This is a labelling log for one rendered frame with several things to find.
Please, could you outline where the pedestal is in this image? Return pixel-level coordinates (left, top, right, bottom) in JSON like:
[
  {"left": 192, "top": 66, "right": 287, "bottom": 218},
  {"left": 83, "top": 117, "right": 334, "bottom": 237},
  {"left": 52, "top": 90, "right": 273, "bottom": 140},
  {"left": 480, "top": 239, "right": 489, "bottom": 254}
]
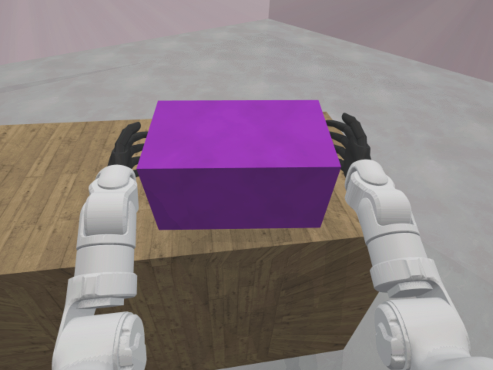
[{"left": 0, "top": 112, "right": 379, "bottom": 370}]

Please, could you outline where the right robot forearm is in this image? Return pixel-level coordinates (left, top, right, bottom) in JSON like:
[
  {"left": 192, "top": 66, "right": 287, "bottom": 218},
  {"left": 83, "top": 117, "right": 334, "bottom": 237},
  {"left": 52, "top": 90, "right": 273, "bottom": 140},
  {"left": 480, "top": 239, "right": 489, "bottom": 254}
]
[{"left": 345, "top": 160, "right": 471, "bottom": 355}]

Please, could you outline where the robot right upper arm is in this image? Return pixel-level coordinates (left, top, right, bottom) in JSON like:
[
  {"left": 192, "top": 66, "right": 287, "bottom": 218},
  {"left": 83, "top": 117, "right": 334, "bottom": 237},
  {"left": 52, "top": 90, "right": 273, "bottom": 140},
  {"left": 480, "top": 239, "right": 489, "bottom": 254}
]
[{"left": 374, "top": 298, "right": 493, "bottom": 370}]

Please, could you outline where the left robot forearm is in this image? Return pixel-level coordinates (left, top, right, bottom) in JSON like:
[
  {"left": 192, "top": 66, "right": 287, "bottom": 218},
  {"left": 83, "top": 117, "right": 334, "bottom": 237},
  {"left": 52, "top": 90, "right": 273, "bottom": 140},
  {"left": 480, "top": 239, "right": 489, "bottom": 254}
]
[{"left": 52, "top": 165, "right": 139, "bottom": 370}]

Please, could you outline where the right robot hand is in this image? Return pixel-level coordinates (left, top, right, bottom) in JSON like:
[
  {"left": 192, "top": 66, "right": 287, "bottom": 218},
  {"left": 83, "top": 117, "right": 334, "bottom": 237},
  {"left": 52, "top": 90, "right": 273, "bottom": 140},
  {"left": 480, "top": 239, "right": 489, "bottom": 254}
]
[{"left": 326, "top": 113, "right": 371, "bottom": 177}]

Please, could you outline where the carton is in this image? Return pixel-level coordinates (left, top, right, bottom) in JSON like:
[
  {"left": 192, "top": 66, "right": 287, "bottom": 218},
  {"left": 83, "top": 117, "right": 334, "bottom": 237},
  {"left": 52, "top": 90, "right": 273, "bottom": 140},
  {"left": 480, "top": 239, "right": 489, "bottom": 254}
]
[{"left": 136, "top": 100, "right": 341, "bottom": 230}]

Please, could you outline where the robot left upper arm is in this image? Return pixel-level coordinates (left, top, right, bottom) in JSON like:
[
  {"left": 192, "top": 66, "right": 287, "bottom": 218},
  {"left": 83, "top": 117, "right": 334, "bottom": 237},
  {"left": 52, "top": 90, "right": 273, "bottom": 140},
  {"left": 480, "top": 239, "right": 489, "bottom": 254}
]
[{"left": 54, "top": 311, "right": 146, "bottom": 370}]

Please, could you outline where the left robot hand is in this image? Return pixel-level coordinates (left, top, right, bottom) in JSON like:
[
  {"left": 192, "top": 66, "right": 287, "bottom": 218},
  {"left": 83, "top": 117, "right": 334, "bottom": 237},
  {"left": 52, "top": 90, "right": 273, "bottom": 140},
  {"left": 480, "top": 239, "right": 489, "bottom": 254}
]
[{"left": 108, "top": 122, "right": 148, "bottom": 177}]

